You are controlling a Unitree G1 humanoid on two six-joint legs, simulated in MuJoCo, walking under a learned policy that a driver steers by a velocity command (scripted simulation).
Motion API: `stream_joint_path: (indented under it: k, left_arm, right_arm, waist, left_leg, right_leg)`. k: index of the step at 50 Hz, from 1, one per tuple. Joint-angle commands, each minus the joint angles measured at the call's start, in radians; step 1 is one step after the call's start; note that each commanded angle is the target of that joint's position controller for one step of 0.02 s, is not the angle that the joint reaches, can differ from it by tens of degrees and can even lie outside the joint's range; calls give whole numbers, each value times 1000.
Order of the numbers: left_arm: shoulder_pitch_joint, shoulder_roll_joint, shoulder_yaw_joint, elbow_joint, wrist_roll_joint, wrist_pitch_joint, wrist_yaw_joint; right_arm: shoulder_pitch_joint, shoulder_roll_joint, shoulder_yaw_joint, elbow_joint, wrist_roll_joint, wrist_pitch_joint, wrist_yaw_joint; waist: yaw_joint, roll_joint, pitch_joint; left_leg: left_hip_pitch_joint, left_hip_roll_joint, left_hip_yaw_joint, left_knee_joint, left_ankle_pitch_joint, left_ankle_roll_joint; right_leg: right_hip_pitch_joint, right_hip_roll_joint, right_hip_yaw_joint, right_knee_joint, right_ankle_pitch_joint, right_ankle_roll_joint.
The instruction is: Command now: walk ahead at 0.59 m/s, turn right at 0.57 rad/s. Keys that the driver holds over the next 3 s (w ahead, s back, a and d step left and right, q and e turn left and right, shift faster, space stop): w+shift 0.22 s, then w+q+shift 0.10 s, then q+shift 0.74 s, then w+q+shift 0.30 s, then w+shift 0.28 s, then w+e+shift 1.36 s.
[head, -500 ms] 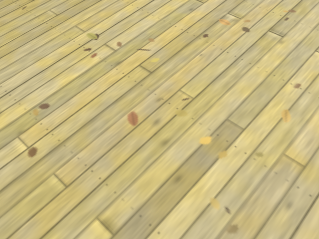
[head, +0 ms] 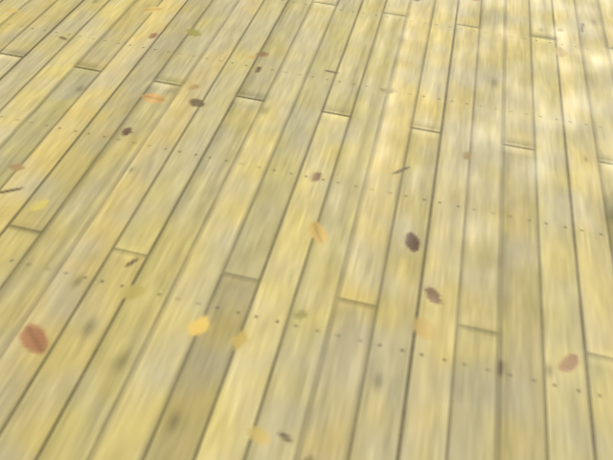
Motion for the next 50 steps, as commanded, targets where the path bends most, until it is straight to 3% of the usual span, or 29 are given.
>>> stream_joint_path:
  k: [1, 4, 7, 8, 9, 10, 11, 12, 13, 14, 15, 17, 20, 23, 25, 27, 28, 29, 30, 31, 32, 33, 34, 35, 37, 40, 43, 46, 50]
  left_arm:
    - [-135, 35, -4, -93, 1, -39, -2]
    - [-194, 17, -24, -106, 0, -58, -5]
    - [-229, 19, -39, -118, 4, -75, -3]
    - [-200, 17, -43, -109, 4, -82, 4]
    - [-111, 15, -43, -77, 9, -92, 13]
    - [52, 49, -27, -15, 16, -101, 28]
    - [291, 130, 0, 49, 27, -109, 47]
    - [339, 257, 20, 30, 18, -116, 69]
    - [245, 193, 8, 10, 24, -121, 88]
    - [190, 129, -13, 9, 18, -123, 95]
    - [135, 88, -26, 12, 9, -128, 95]
    - [67, 32, -46, 6, -3, -143, 98]
    - [51, 0, -58, 29, -8, -173, 92]
    - [5, -19, -64, 39, -22, -178, 99]
    - [33, -1, -61, 57, -31, -181, 117]
    - [48, 51, -43, 68, -33, -178, 139]
    - [26, 75, -32, 61, -33, -171, 150]
    - [-12, 84, -26, 46, -30, -160, 154]
    - [-72, 79, -21, 33, -43, -149, 143]
    - [-66, -25, -41, 30, -20, -146, 115]
    - [166, -76, -58, -14, -24, -134, 118]
    - [168, -8, -65, -25, -6, -134, 119]
    - [92, 39, -59, -27, 5, -130, 118]
    - [12, 47, -52, -48, 17, -121, 118]
    - [-6, 38, -56, -51, 24, -76, 126]
    - [-1, -16, -72, -58, 14, -45, 133]
    - [-76, -4, -69, -91, 3, -33, 133]
    - [-155, 13, -63, -109, -1, -28, 131]
    - [-205, 25, -61, -114, -11, -51, 134]
  right_arm:
    - [61, -163, -53, -11, 0, -40, 10]
    - [70, -168, -58, 11, 2, -53, 19]
    - [100, -190, -65, 45, 4, -43, 22]
    - [107, -190, -65, 58, 10, -36, 27]
    - [90, -182, -62, 63, 19, -31, 30]
    - [82, -153, -49, 62, 20, -35, 35]
    - [45, -86, -22, 29, 7, -40, 40]
    - [-29, -17, -6, -54, 18, -51, 49]
    - [-84, -95, -26, -40, 24, -48, 37]
    - [-58, -105, -32, -26, 35, -52, 47]
    - [3, -102, -31, 7, 34, -49, 59]
    - [71, -86, -30, 61, 7, -19, 75]
    - [29, -48, -24, 47, 5, 1, 78]
    - [-60, -11, -5, 8, 8, -4, 90]
    - [-117, 10, 9, -13, 5, -3, 103]
    - [-11, -17, 0, 8, -2, 5, 101]
    - [99, -47, -12, 34, -6, 9, 94]
    - [251, -91, -33, 73, -13, 10, 82]
    - [382, -137, -57, 106, -12, 2, 60]
    - [308, -191, -77, 104, 25, 7, 28]
    - [232, -298, -94, 53, 12, 4, 32]
    - [133, -277, -110, -19, 31, 21, 23]
    - [54, -193, -88, -39, 37, 38, 10]
    - [14, -125, -66, -32, 38, 47, 9]
    - [17, -112, -60, -17, 33, 40, 10]
    - [17, -165, -77, -16, 17, 30, 20]
    - [14, -182, -89, -30, 24, 49, 13]
    - [24, -190, -99, -41, 27, 72, 8]
    - [43, -195, -108, -44, 18, 76, 10]
  waist:
    - [-48, 149, 58]
    - [-47, 169, 77]
    - [-43, 177, 109]
    - [-22, 159, 116]
    - [35, 115, 103]
    - [113, 27, 28]
    - [228, -162, -126]
    - [230, -378, -142]
    - [214, -123, -33]
    - [155, -57, 4]
    - [95, -42, 16]
    - [34, -67, 51]
    - [-9, -54, 121]
    - [-19, -57, 141]
    - [3, -54, 122]
    - [-38, -77, 29]
    - [-88, -90, -33]
    - [-158, -84, -109]
    - [-244, -18, -156]
    - [-178, 213, -91]
    - [-18, 236, -289]
    - [-50, 129, -429]
    - [-20, -2, -232]
    - [9, -67, -101]
    - [29, -80, -2]
    - [31, -35, -60]
    - [-1, 43, -90]
    - [-38, 96, -56]
    - [-64, 135, -36]
  left_leg:
    - [113, 254, -256, -227, -373, 114]
    - [15, 255, -177, -239, -334, 112]
    - [-82, 266, -127, -234, -311, 129]
    - [-118, 273, -114, -210, -283, 139]
    - [-190, 254, -67, -125, -224, 136]
    - [-289, 199, 7, 84, -31, 126]
    - [-446, 108, 97, 488, -18, 100]
    - [-782, -48, -1, 812, -344, 73]
    - [-895, -35, -184, 939, -225, 86]
    - [-864, -3, -230, 929, -117, 92]
    - [-787, 27, -223, 888, -55, 76]
    - [-695, 50, -187, 876, 8, 36]
    - [-631, 22, -118, 849, 84, -4]
    - [-545, 1, -11, 610, 215, -3]
    - [-433, -37, 64, 402, 292, 20]
    - [-284, -112, 104, 349, 279, 58]
    - [-173, -136, 90, 355, 239, 86]
    - [-23, -142, 37, 348, 220, 125]
    - [122, -118, -26, 224, 323, 183]
    - [245, -9, -186, 233, 760, 207]
    - [436, 235, -598, 275, 1235, 418]
    - [441, 302, -802, 96, 705, 493]
    - [222, 258, -766, -2, 332, 446]
    - [64, 191, -697, -55, 165, 383]
    - [-142, 116, -560, -56, 323, 307]
    - [-203, 33, -474, 14, 520, 243]
    - [-165, -3, -529, 9, 263, 170]
    - [-112, -24, -616, -21, -24, 135]
    - [-25, -22, -699, 18, 6, 140]
  right_leg:
    - [-196, -8, 2, -127, 30, -15]
    - [-63, -26, -60, -305, 6, -35]
    - [102, -23, -138, -457, -82, -86]
    - [179, -14, -155, -505, -54, -108]
    - [325, 8, -173, -570, 0, -128]
    - [561, 39, -168, -593, -29, -143]
    - [823, -141, 91, -679, -301, -164]
    - [920, -380, 579, -850, -634, -227]
    - [819, -396, 570, -847, -536, -221]
    - [747, -348, 400, -810, -388, -181]
    - [661, -298, 275, -827, -265, -144]
    - [540, -239, 108, -884, -48, -99]
    - [421, -205, -105, -876, 653, -89]
    - [364, -147, -257, -857, 820, -71]
    - [388, -137, -297, -807, 908, -56]
    - [456, -165, -304, -632, 1145, -33]
    - [449, -186, -294, -490, 1223, -26]
    - [405, -200, -273, -282, 1185, -21]
    - [323, -127, -282, 69, 856, -5]
    - [47, 77, -283, 409, -211, 6]
    - [-139, 100, -75, 692, -326, 34]
    - [-199, 66, 42, 687, -228, 14]
    - [-204, 15, 48, 565, -179, 4]
    - [-189, -23, 43, 431, -167, 7]
    - [-70, -54, 21, 246, -150, 31]
    - [14, -49, 1, 93, -94, 50]
    - [-33, -39, 25, -14, -15, 57]
    - [-93, -21, 56, -99, 15, 58]
    - [-94, 15, 86, -224, -8, 32]
Next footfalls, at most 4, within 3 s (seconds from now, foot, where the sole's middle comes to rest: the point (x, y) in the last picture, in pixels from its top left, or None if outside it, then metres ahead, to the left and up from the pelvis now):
0.20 right None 0.13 -0.16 -0.79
0.60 left None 0.51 -0.06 -0.79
1.14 right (386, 412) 0.63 -0.19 -0.79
1.70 left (194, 408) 0.64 0.25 -0.79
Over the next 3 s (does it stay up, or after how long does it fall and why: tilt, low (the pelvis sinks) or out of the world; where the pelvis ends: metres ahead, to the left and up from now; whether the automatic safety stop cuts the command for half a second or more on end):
stays up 1.46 0.83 -0.06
